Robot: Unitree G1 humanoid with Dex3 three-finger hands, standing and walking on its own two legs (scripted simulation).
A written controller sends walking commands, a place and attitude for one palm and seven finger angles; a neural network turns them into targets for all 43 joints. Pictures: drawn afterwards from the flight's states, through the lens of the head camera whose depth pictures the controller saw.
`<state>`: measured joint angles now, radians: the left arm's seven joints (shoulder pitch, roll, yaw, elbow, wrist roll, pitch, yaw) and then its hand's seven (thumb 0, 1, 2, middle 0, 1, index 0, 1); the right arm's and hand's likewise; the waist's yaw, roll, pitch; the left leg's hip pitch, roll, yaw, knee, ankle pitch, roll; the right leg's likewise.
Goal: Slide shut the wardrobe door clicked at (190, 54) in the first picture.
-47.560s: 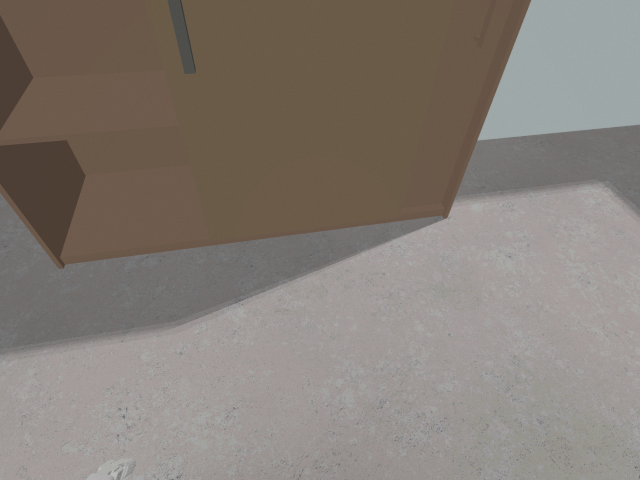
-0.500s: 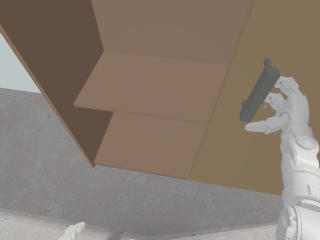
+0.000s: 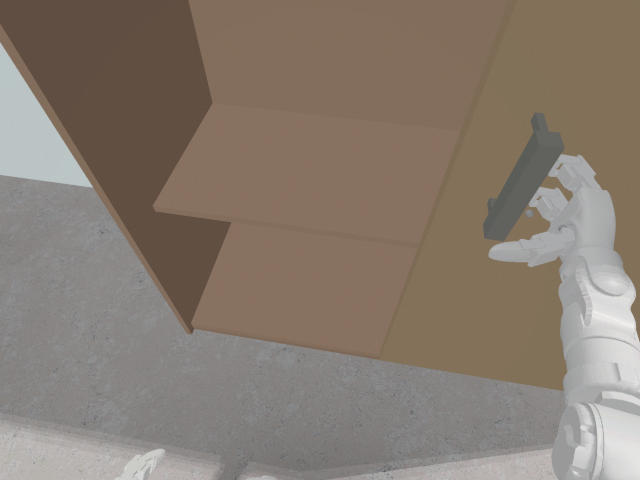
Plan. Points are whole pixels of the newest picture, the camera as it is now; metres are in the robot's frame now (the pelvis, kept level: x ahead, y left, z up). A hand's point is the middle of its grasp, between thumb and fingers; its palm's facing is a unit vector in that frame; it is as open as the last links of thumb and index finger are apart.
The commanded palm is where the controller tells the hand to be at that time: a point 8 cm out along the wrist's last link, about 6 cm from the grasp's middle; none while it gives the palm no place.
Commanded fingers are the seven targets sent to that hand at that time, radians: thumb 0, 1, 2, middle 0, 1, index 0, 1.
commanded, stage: slide the fingers in behind the handle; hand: right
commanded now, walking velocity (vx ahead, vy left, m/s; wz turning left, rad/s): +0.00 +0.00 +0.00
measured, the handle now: (515, 179) +0.50 -0.19 +0.11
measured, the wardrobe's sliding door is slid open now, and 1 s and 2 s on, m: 0.61 0.61 0.61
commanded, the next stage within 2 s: grip the handle and tug to test in 0.28 s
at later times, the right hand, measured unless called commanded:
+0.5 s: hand (532, 214) +0.44 -0.20 +0.11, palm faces +0.05 +1.00 +0.01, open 13.7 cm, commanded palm +0.41 -0.24 +0.11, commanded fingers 0.00 0.17 -0.44 0.34 1.25 0.34 1.25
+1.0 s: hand (530, 211) +0.44 -0.19 +0.11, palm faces +0.05 +1.00 +0.00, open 8.1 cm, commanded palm +0.41 -0.24 +0.11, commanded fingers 0.00 -0.90 -0.90 0.45 1.40 0.45 1.40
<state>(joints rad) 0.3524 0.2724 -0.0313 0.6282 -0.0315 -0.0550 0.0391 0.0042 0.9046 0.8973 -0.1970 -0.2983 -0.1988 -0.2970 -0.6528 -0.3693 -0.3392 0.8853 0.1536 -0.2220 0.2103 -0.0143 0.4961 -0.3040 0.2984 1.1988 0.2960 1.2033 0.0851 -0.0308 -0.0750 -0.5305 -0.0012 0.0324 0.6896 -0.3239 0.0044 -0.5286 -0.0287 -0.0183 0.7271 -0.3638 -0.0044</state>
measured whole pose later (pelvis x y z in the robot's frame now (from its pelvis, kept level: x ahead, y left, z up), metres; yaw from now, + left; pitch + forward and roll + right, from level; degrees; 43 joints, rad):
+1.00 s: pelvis +0.01 -0.01 +0.00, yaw +0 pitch +10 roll +1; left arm 0.36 0.26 -0.03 0.63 -0.03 -0.05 0.03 0.00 0.90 0.90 -0.20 -0.30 -0.20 -0.30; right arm -0.63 -0.35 -0.33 0.84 0.16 -0.22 0.21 -0.01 -0.36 -0.67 0.32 1.31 0.32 1.31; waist 0.08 -0.03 -0.08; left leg -0.53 0.00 0.02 0.69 -0.33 0.00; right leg -0.52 -0.03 -0.03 0.73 -0.38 -0.01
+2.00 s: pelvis +0.03 +0.00 +0.01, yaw +0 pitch +9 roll +1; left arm 0.32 0.26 -0.02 0.60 -0.04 -0.07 0.03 0.00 0.90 0.90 -0.20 -0.30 -0.20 -0.30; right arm -0.46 -0.29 -0.29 0.60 0.18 -0.15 0.16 -0.01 -0.51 -0.72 0.19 1.24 0.18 1.25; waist 0.05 -0.04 -0.09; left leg -0.46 0.00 0.02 0.64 -0.34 0.00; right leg -0.45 -0.03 -0.03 0.68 -0.38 -0.01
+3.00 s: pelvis +0.01 +0.02 +0.01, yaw +1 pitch +2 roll +0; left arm 0.21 0.22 -0.01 0.64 -0.03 -0.01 0.08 0.00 0.90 0.90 -0.20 -0.30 -0.20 -0.30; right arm -0.64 -0.26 -0.07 0.68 0.06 -0.11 -0.04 -0.05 -0.45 -0.75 0.28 1.27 0.20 1.31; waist 0.01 -0.07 0.09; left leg -0.35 -0.03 0.03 0.66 -0.34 0.04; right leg -0.33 -0.06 -0.02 0.67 -0.37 0.03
